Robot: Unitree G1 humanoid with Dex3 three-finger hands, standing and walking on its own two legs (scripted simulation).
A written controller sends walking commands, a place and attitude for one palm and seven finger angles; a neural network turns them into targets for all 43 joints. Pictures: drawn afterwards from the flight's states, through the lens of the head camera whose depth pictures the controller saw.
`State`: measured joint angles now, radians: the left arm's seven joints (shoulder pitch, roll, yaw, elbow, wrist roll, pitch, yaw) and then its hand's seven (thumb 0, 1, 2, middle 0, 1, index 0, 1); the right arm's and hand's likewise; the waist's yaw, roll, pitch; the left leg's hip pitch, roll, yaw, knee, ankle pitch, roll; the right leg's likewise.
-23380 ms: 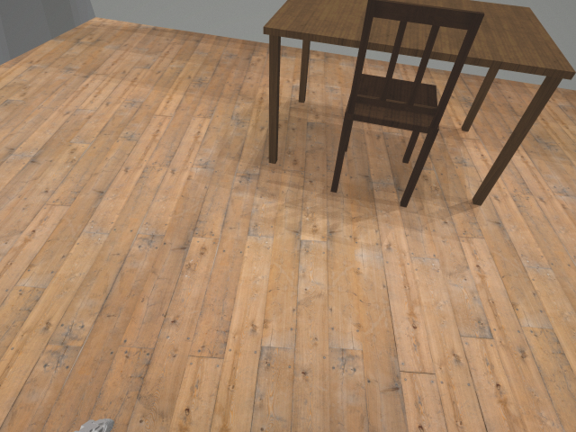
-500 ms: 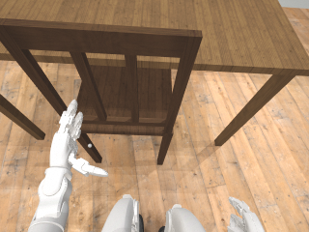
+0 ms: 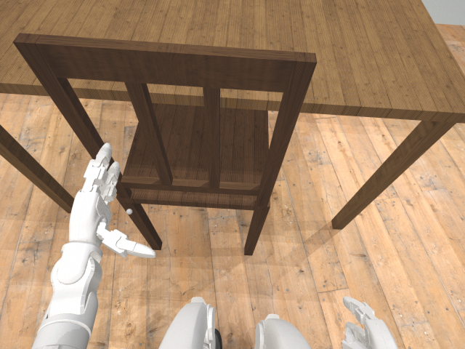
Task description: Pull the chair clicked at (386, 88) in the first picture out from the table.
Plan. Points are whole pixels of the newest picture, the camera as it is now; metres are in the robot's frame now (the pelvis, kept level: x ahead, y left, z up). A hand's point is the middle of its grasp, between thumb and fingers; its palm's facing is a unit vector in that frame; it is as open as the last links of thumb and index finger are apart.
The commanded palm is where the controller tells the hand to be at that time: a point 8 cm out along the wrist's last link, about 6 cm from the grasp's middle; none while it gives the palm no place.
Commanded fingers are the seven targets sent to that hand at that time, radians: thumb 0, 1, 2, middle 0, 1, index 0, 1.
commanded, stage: aim the fingers beside a spindle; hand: left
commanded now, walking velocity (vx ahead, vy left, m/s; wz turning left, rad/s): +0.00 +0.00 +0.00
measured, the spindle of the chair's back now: (154, 142) +0.47 +0.17 +0.03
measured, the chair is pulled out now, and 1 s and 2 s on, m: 0.00 0.00 0.00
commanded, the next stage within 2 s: push the fingers through the gap in 0.70 s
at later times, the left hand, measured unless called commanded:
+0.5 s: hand (157, 229) +0.31 +0.14 +0.01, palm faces -0.10 -0.99 +0.03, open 17.0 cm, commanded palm +0.31 +0.22 +0.02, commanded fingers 0.00 -0.50 0.30 -0.06 -0.08 -0.06 -0.08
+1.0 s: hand (146, 205) +0.35 +0.17 +0.01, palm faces +0.02 -1.00 -0.06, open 17.0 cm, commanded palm +0.32 +0.21 +0.02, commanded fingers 0.00 -0.50 0.30 -0.06 -0.08 -0.06 -0.08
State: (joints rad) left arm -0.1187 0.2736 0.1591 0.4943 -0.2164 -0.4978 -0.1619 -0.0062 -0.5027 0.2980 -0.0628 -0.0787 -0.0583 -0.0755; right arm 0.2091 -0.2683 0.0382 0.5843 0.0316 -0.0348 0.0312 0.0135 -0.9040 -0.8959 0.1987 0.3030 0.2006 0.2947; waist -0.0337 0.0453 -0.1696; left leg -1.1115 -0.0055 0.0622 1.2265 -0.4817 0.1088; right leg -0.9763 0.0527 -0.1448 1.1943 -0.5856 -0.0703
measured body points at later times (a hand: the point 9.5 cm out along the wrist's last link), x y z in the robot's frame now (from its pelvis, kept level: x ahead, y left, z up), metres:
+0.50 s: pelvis +0.00 +0.01 +0.00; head +0.10 +0.03 +0.44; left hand +0.31 +0.20 +0.01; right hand +0.14 -0.24 -0.10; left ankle +0.05 +0.05 -0.63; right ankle +0.00 -0.08 -0.63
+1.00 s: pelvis -0.01 +0.00 -0.01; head +0.10 +0.02 +0.43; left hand +0.34 +0.22 +0.02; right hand +0.15 -0.24 -0.11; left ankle +0.05 +0.05 -0.63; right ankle +0.00 -0.08 -0.63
